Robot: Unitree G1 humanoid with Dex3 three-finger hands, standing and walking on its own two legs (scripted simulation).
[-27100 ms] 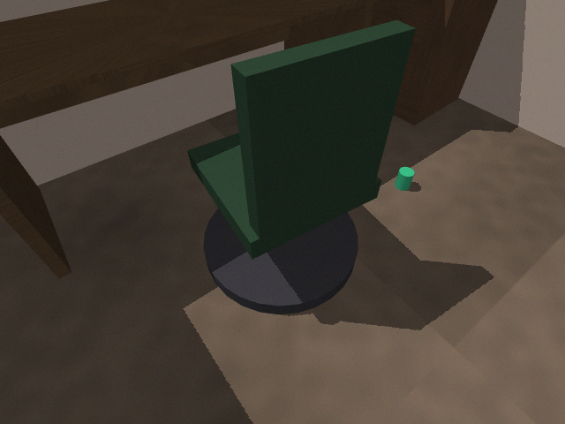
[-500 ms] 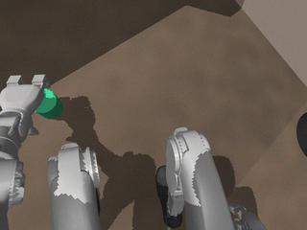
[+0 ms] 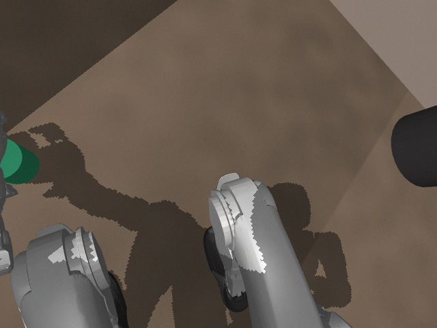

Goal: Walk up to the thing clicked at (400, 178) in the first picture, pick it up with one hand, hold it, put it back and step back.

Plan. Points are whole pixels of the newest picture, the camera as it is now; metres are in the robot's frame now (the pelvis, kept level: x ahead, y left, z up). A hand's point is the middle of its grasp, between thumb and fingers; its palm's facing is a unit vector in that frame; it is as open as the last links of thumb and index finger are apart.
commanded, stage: rest palm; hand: left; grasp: from above
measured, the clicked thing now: (8, 162) +0.44 +0.27 -0.26
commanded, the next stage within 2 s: close in 0.68 s
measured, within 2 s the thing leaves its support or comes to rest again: neither
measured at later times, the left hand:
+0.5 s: hand (6, 166) +0.43 +0.27 -0.23, palm faces -0.42 -0.08 -0.90, open 14.1 cm
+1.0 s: hand (1, 169) +0.43 +0.28 -0.23, palm faces -0.47 -0.12 -0.88, open 13.4 cm
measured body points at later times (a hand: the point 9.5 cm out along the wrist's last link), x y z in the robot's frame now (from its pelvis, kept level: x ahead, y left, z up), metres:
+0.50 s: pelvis +0.00 +0.00 -0.01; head +0.25 +0.10 +0.35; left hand +0.45 +0.27 -0.18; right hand +0.05 -0.28 -0.08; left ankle +0.06 +0.13 -0.27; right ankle +0.10 -0.13 -0.27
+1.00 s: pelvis -0.01 +0.00 +0.00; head +0.25 +0.10 +0.35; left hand +0.45 +0.28 -0.18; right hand +0.02 -0.25 -0.08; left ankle +0.06 +0.13 -0.27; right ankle +0.10 -0.13 -0.27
